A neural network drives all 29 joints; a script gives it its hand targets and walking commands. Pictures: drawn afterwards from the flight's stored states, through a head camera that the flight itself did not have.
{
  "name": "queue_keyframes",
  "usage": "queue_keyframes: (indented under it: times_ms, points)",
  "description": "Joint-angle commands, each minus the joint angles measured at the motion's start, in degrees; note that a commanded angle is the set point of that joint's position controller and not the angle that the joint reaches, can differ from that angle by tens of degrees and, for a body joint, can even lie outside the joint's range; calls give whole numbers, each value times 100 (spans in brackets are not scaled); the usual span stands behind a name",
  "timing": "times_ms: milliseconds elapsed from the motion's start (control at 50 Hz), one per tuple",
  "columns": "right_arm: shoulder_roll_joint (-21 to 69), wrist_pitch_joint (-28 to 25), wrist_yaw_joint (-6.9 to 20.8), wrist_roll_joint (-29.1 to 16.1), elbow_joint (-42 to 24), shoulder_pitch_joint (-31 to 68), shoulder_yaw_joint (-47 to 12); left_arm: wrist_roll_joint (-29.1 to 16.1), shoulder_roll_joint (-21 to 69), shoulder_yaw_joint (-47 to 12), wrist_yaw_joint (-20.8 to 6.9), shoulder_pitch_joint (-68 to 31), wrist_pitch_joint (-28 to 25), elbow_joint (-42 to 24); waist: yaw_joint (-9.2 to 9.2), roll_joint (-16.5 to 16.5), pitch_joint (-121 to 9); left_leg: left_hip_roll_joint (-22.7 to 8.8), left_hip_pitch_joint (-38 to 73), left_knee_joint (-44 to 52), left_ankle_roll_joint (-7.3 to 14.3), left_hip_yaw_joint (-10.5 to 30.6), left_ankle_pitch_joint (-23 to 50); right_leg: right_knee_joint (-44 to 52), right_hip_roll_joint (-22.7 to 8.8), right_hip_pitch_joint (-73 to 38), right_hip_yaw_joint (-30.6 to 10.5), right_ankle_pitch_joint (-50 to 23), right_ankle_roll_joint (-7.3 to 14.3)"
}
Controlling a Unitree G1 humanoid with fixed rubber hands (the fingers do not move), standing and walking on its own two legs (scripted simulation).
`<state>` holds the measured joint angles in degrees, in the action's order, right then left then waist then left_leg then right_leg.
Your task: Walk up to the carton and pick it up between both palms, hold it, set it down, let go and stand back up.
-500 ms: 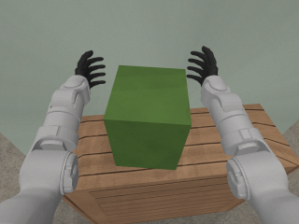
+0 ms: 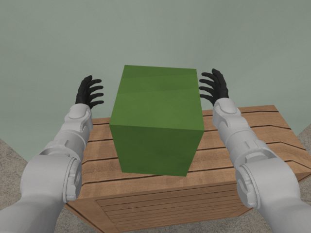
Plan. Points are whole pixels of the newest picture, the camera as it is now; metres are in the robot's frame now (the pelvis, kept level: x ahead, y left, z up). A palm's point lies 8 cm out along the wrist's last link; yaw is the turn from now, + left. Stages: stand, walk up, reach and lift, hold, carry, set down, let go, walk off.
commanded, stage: reach and lift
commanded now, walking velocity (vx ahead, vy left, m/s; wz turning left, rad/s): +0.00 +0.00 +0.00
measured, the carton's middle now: (156, 123) +0.42 +0.02 +0.03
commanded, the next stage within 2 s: none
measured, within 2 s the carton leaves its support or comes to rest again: neither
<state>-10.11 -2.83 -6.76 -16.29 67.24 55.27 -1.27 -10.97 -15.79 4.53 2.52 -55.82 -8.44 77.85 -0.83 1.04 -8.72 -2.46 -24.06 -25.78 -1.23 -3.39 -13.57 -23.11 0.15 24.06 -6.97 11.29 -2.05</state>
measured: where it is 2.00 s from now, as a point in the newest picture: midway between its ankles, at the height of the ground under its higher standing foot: outside the picture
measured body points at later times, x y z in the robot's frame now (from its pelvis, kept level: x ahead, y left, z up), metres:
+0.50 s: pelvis +0.00 +0.01 +0.00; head +0.06 +0.02 +0.44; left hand +0.45 +0.17 +0.06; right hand +0.46 -0.13 +0.08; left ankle -0.02 +0.12 -0.74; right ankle -0.01 -0.15 -0.74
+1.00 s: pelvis +0.00 +0.00 +0.00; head +0.07 +0.01 +0.45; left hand +0.44 +0.17 +0.06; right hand +0.45 -0.13 +0.08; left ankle -0.02 +0.12 -0.74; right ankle -0.01 -0.15 -0.74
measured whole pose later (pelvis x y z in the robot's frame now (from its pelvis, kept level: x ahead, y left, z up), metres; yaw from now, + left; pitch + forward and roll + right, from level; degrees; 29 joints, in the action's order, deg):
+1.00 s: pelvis +0.00 +0.00 +0.00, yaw +0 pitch +12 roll -1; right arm 1.6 -13.8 -5.7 20.1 63.0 50.2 27.3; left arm 8.6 -7.2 22.4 1.9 -54.6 -18.2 79.2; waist -0.8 0.7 -5.3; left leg -2.5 -24.1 -25.9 -0.8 -3.4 -13.8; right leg -23.1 0.1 24.0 -6.8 11.3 -2.9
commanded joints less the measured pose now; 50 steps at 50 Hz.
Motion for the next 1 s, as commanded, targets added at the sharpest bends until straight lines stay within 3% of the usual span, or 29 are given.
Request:
queue_keyframes:
  times_ms: [0, 200, 360, 420, 480, 500, 540, 560, 640, 780, 980]
  points:
    - [-614, -585, 192, 82, 104, 2039, -156, -72, -211, -507, -127, -2303, -671, -113, 162, -441, -2967, 160, 1175, -582, -363, 107, 3019, -101, 237, -195, 965, -1723, 231]
    - [-400, -1043, 292, 151, -212, 2077, -165, -144, 218, -561, -98, -2368, -1142, -241, 97, -587, -3870, 125, 1392, -855, -501, 126, 3853, -161, 302, 211, 1024, -1973, 243]
    - [607, -1021, 317, 707, -325, 2213, 244, 266, 1119, -335, -200, -2678, -1182, -366, 154, -474, -3590, 182, 1114, -705, -461, 90, 3569, -64, 252, 34, 949, -1918, 189]
    - [1314, -1032, 422, 1240, -385, 2247, 551, 762, 1606, 72, -296, -2736, -1194, -375, 77, -399, -3384, 200, 1040, -579, -443, 28, 3388, -7, 219, -282, 938, -1870, 177]
    - [1576, -1101, 426, 1981, -521, 2023, 1139, 1605, 1516, 961, -238, -2540, -1195, -624, -94, -293, -3173, 235, 864, -381, -424, -100, 3177, 30, 205, -1037, 905, -2084, 124]
    - [1902, -1119, 474, 2283, -545, 2001, 1310, 1935, 1702, 1157, -271, -2569, -1174, -683, -116, -279, -3095, 245, 834, -276, -409, -144, 3111, 37, 196, -1294, 905, -2228, 104]
    - [3415, -1142, 781, 2966, -613, 2258, 1512, 2493, 3016, 1249, -608, -2811, -1104, -553, -135, -289, -2809, 259, 847, -69, -366, -207, 2935, 65, 142, -1628, 946, -2333, 106]
    - [3903, -1166, 887, 3264, -676, 2226, 1616, 2666, 3383, 1292, -734, -2796, -1089, -456, -143, -260, -2672, 261, 887, 18, -328, -258, 2835, 101, 112, -1776, 979, -2349, 113]
    - [4277, -1178, 995, 3948, -668, 1698, 1753, 2978, 3676, 1399, -813, -2444, -1050, -280, -117, -215, -2554, 277, 865, 134, -272, -340, 2918, 93, 122, -2251, 1004, -2835, 106]
    - [4704, -1228, 995, 4164, -638, 1421, 1611, 3033, 3810, 1522, -841, -2277, -1079, -283, -102, -135, -2417, 273, 678, 120, -207, -344, 3029, -57, 83, -2712, 958, -3441, 73]
    - [4857, -1227, 988, 4139, -642, 1373, 1528, 2960, 3930, 1427, -793, -2273, -1064, -437, -92, -180, -2439, 206, 830, 151, -183, -346, 3023, -17, 106, -2606, 1020, -3140, 104]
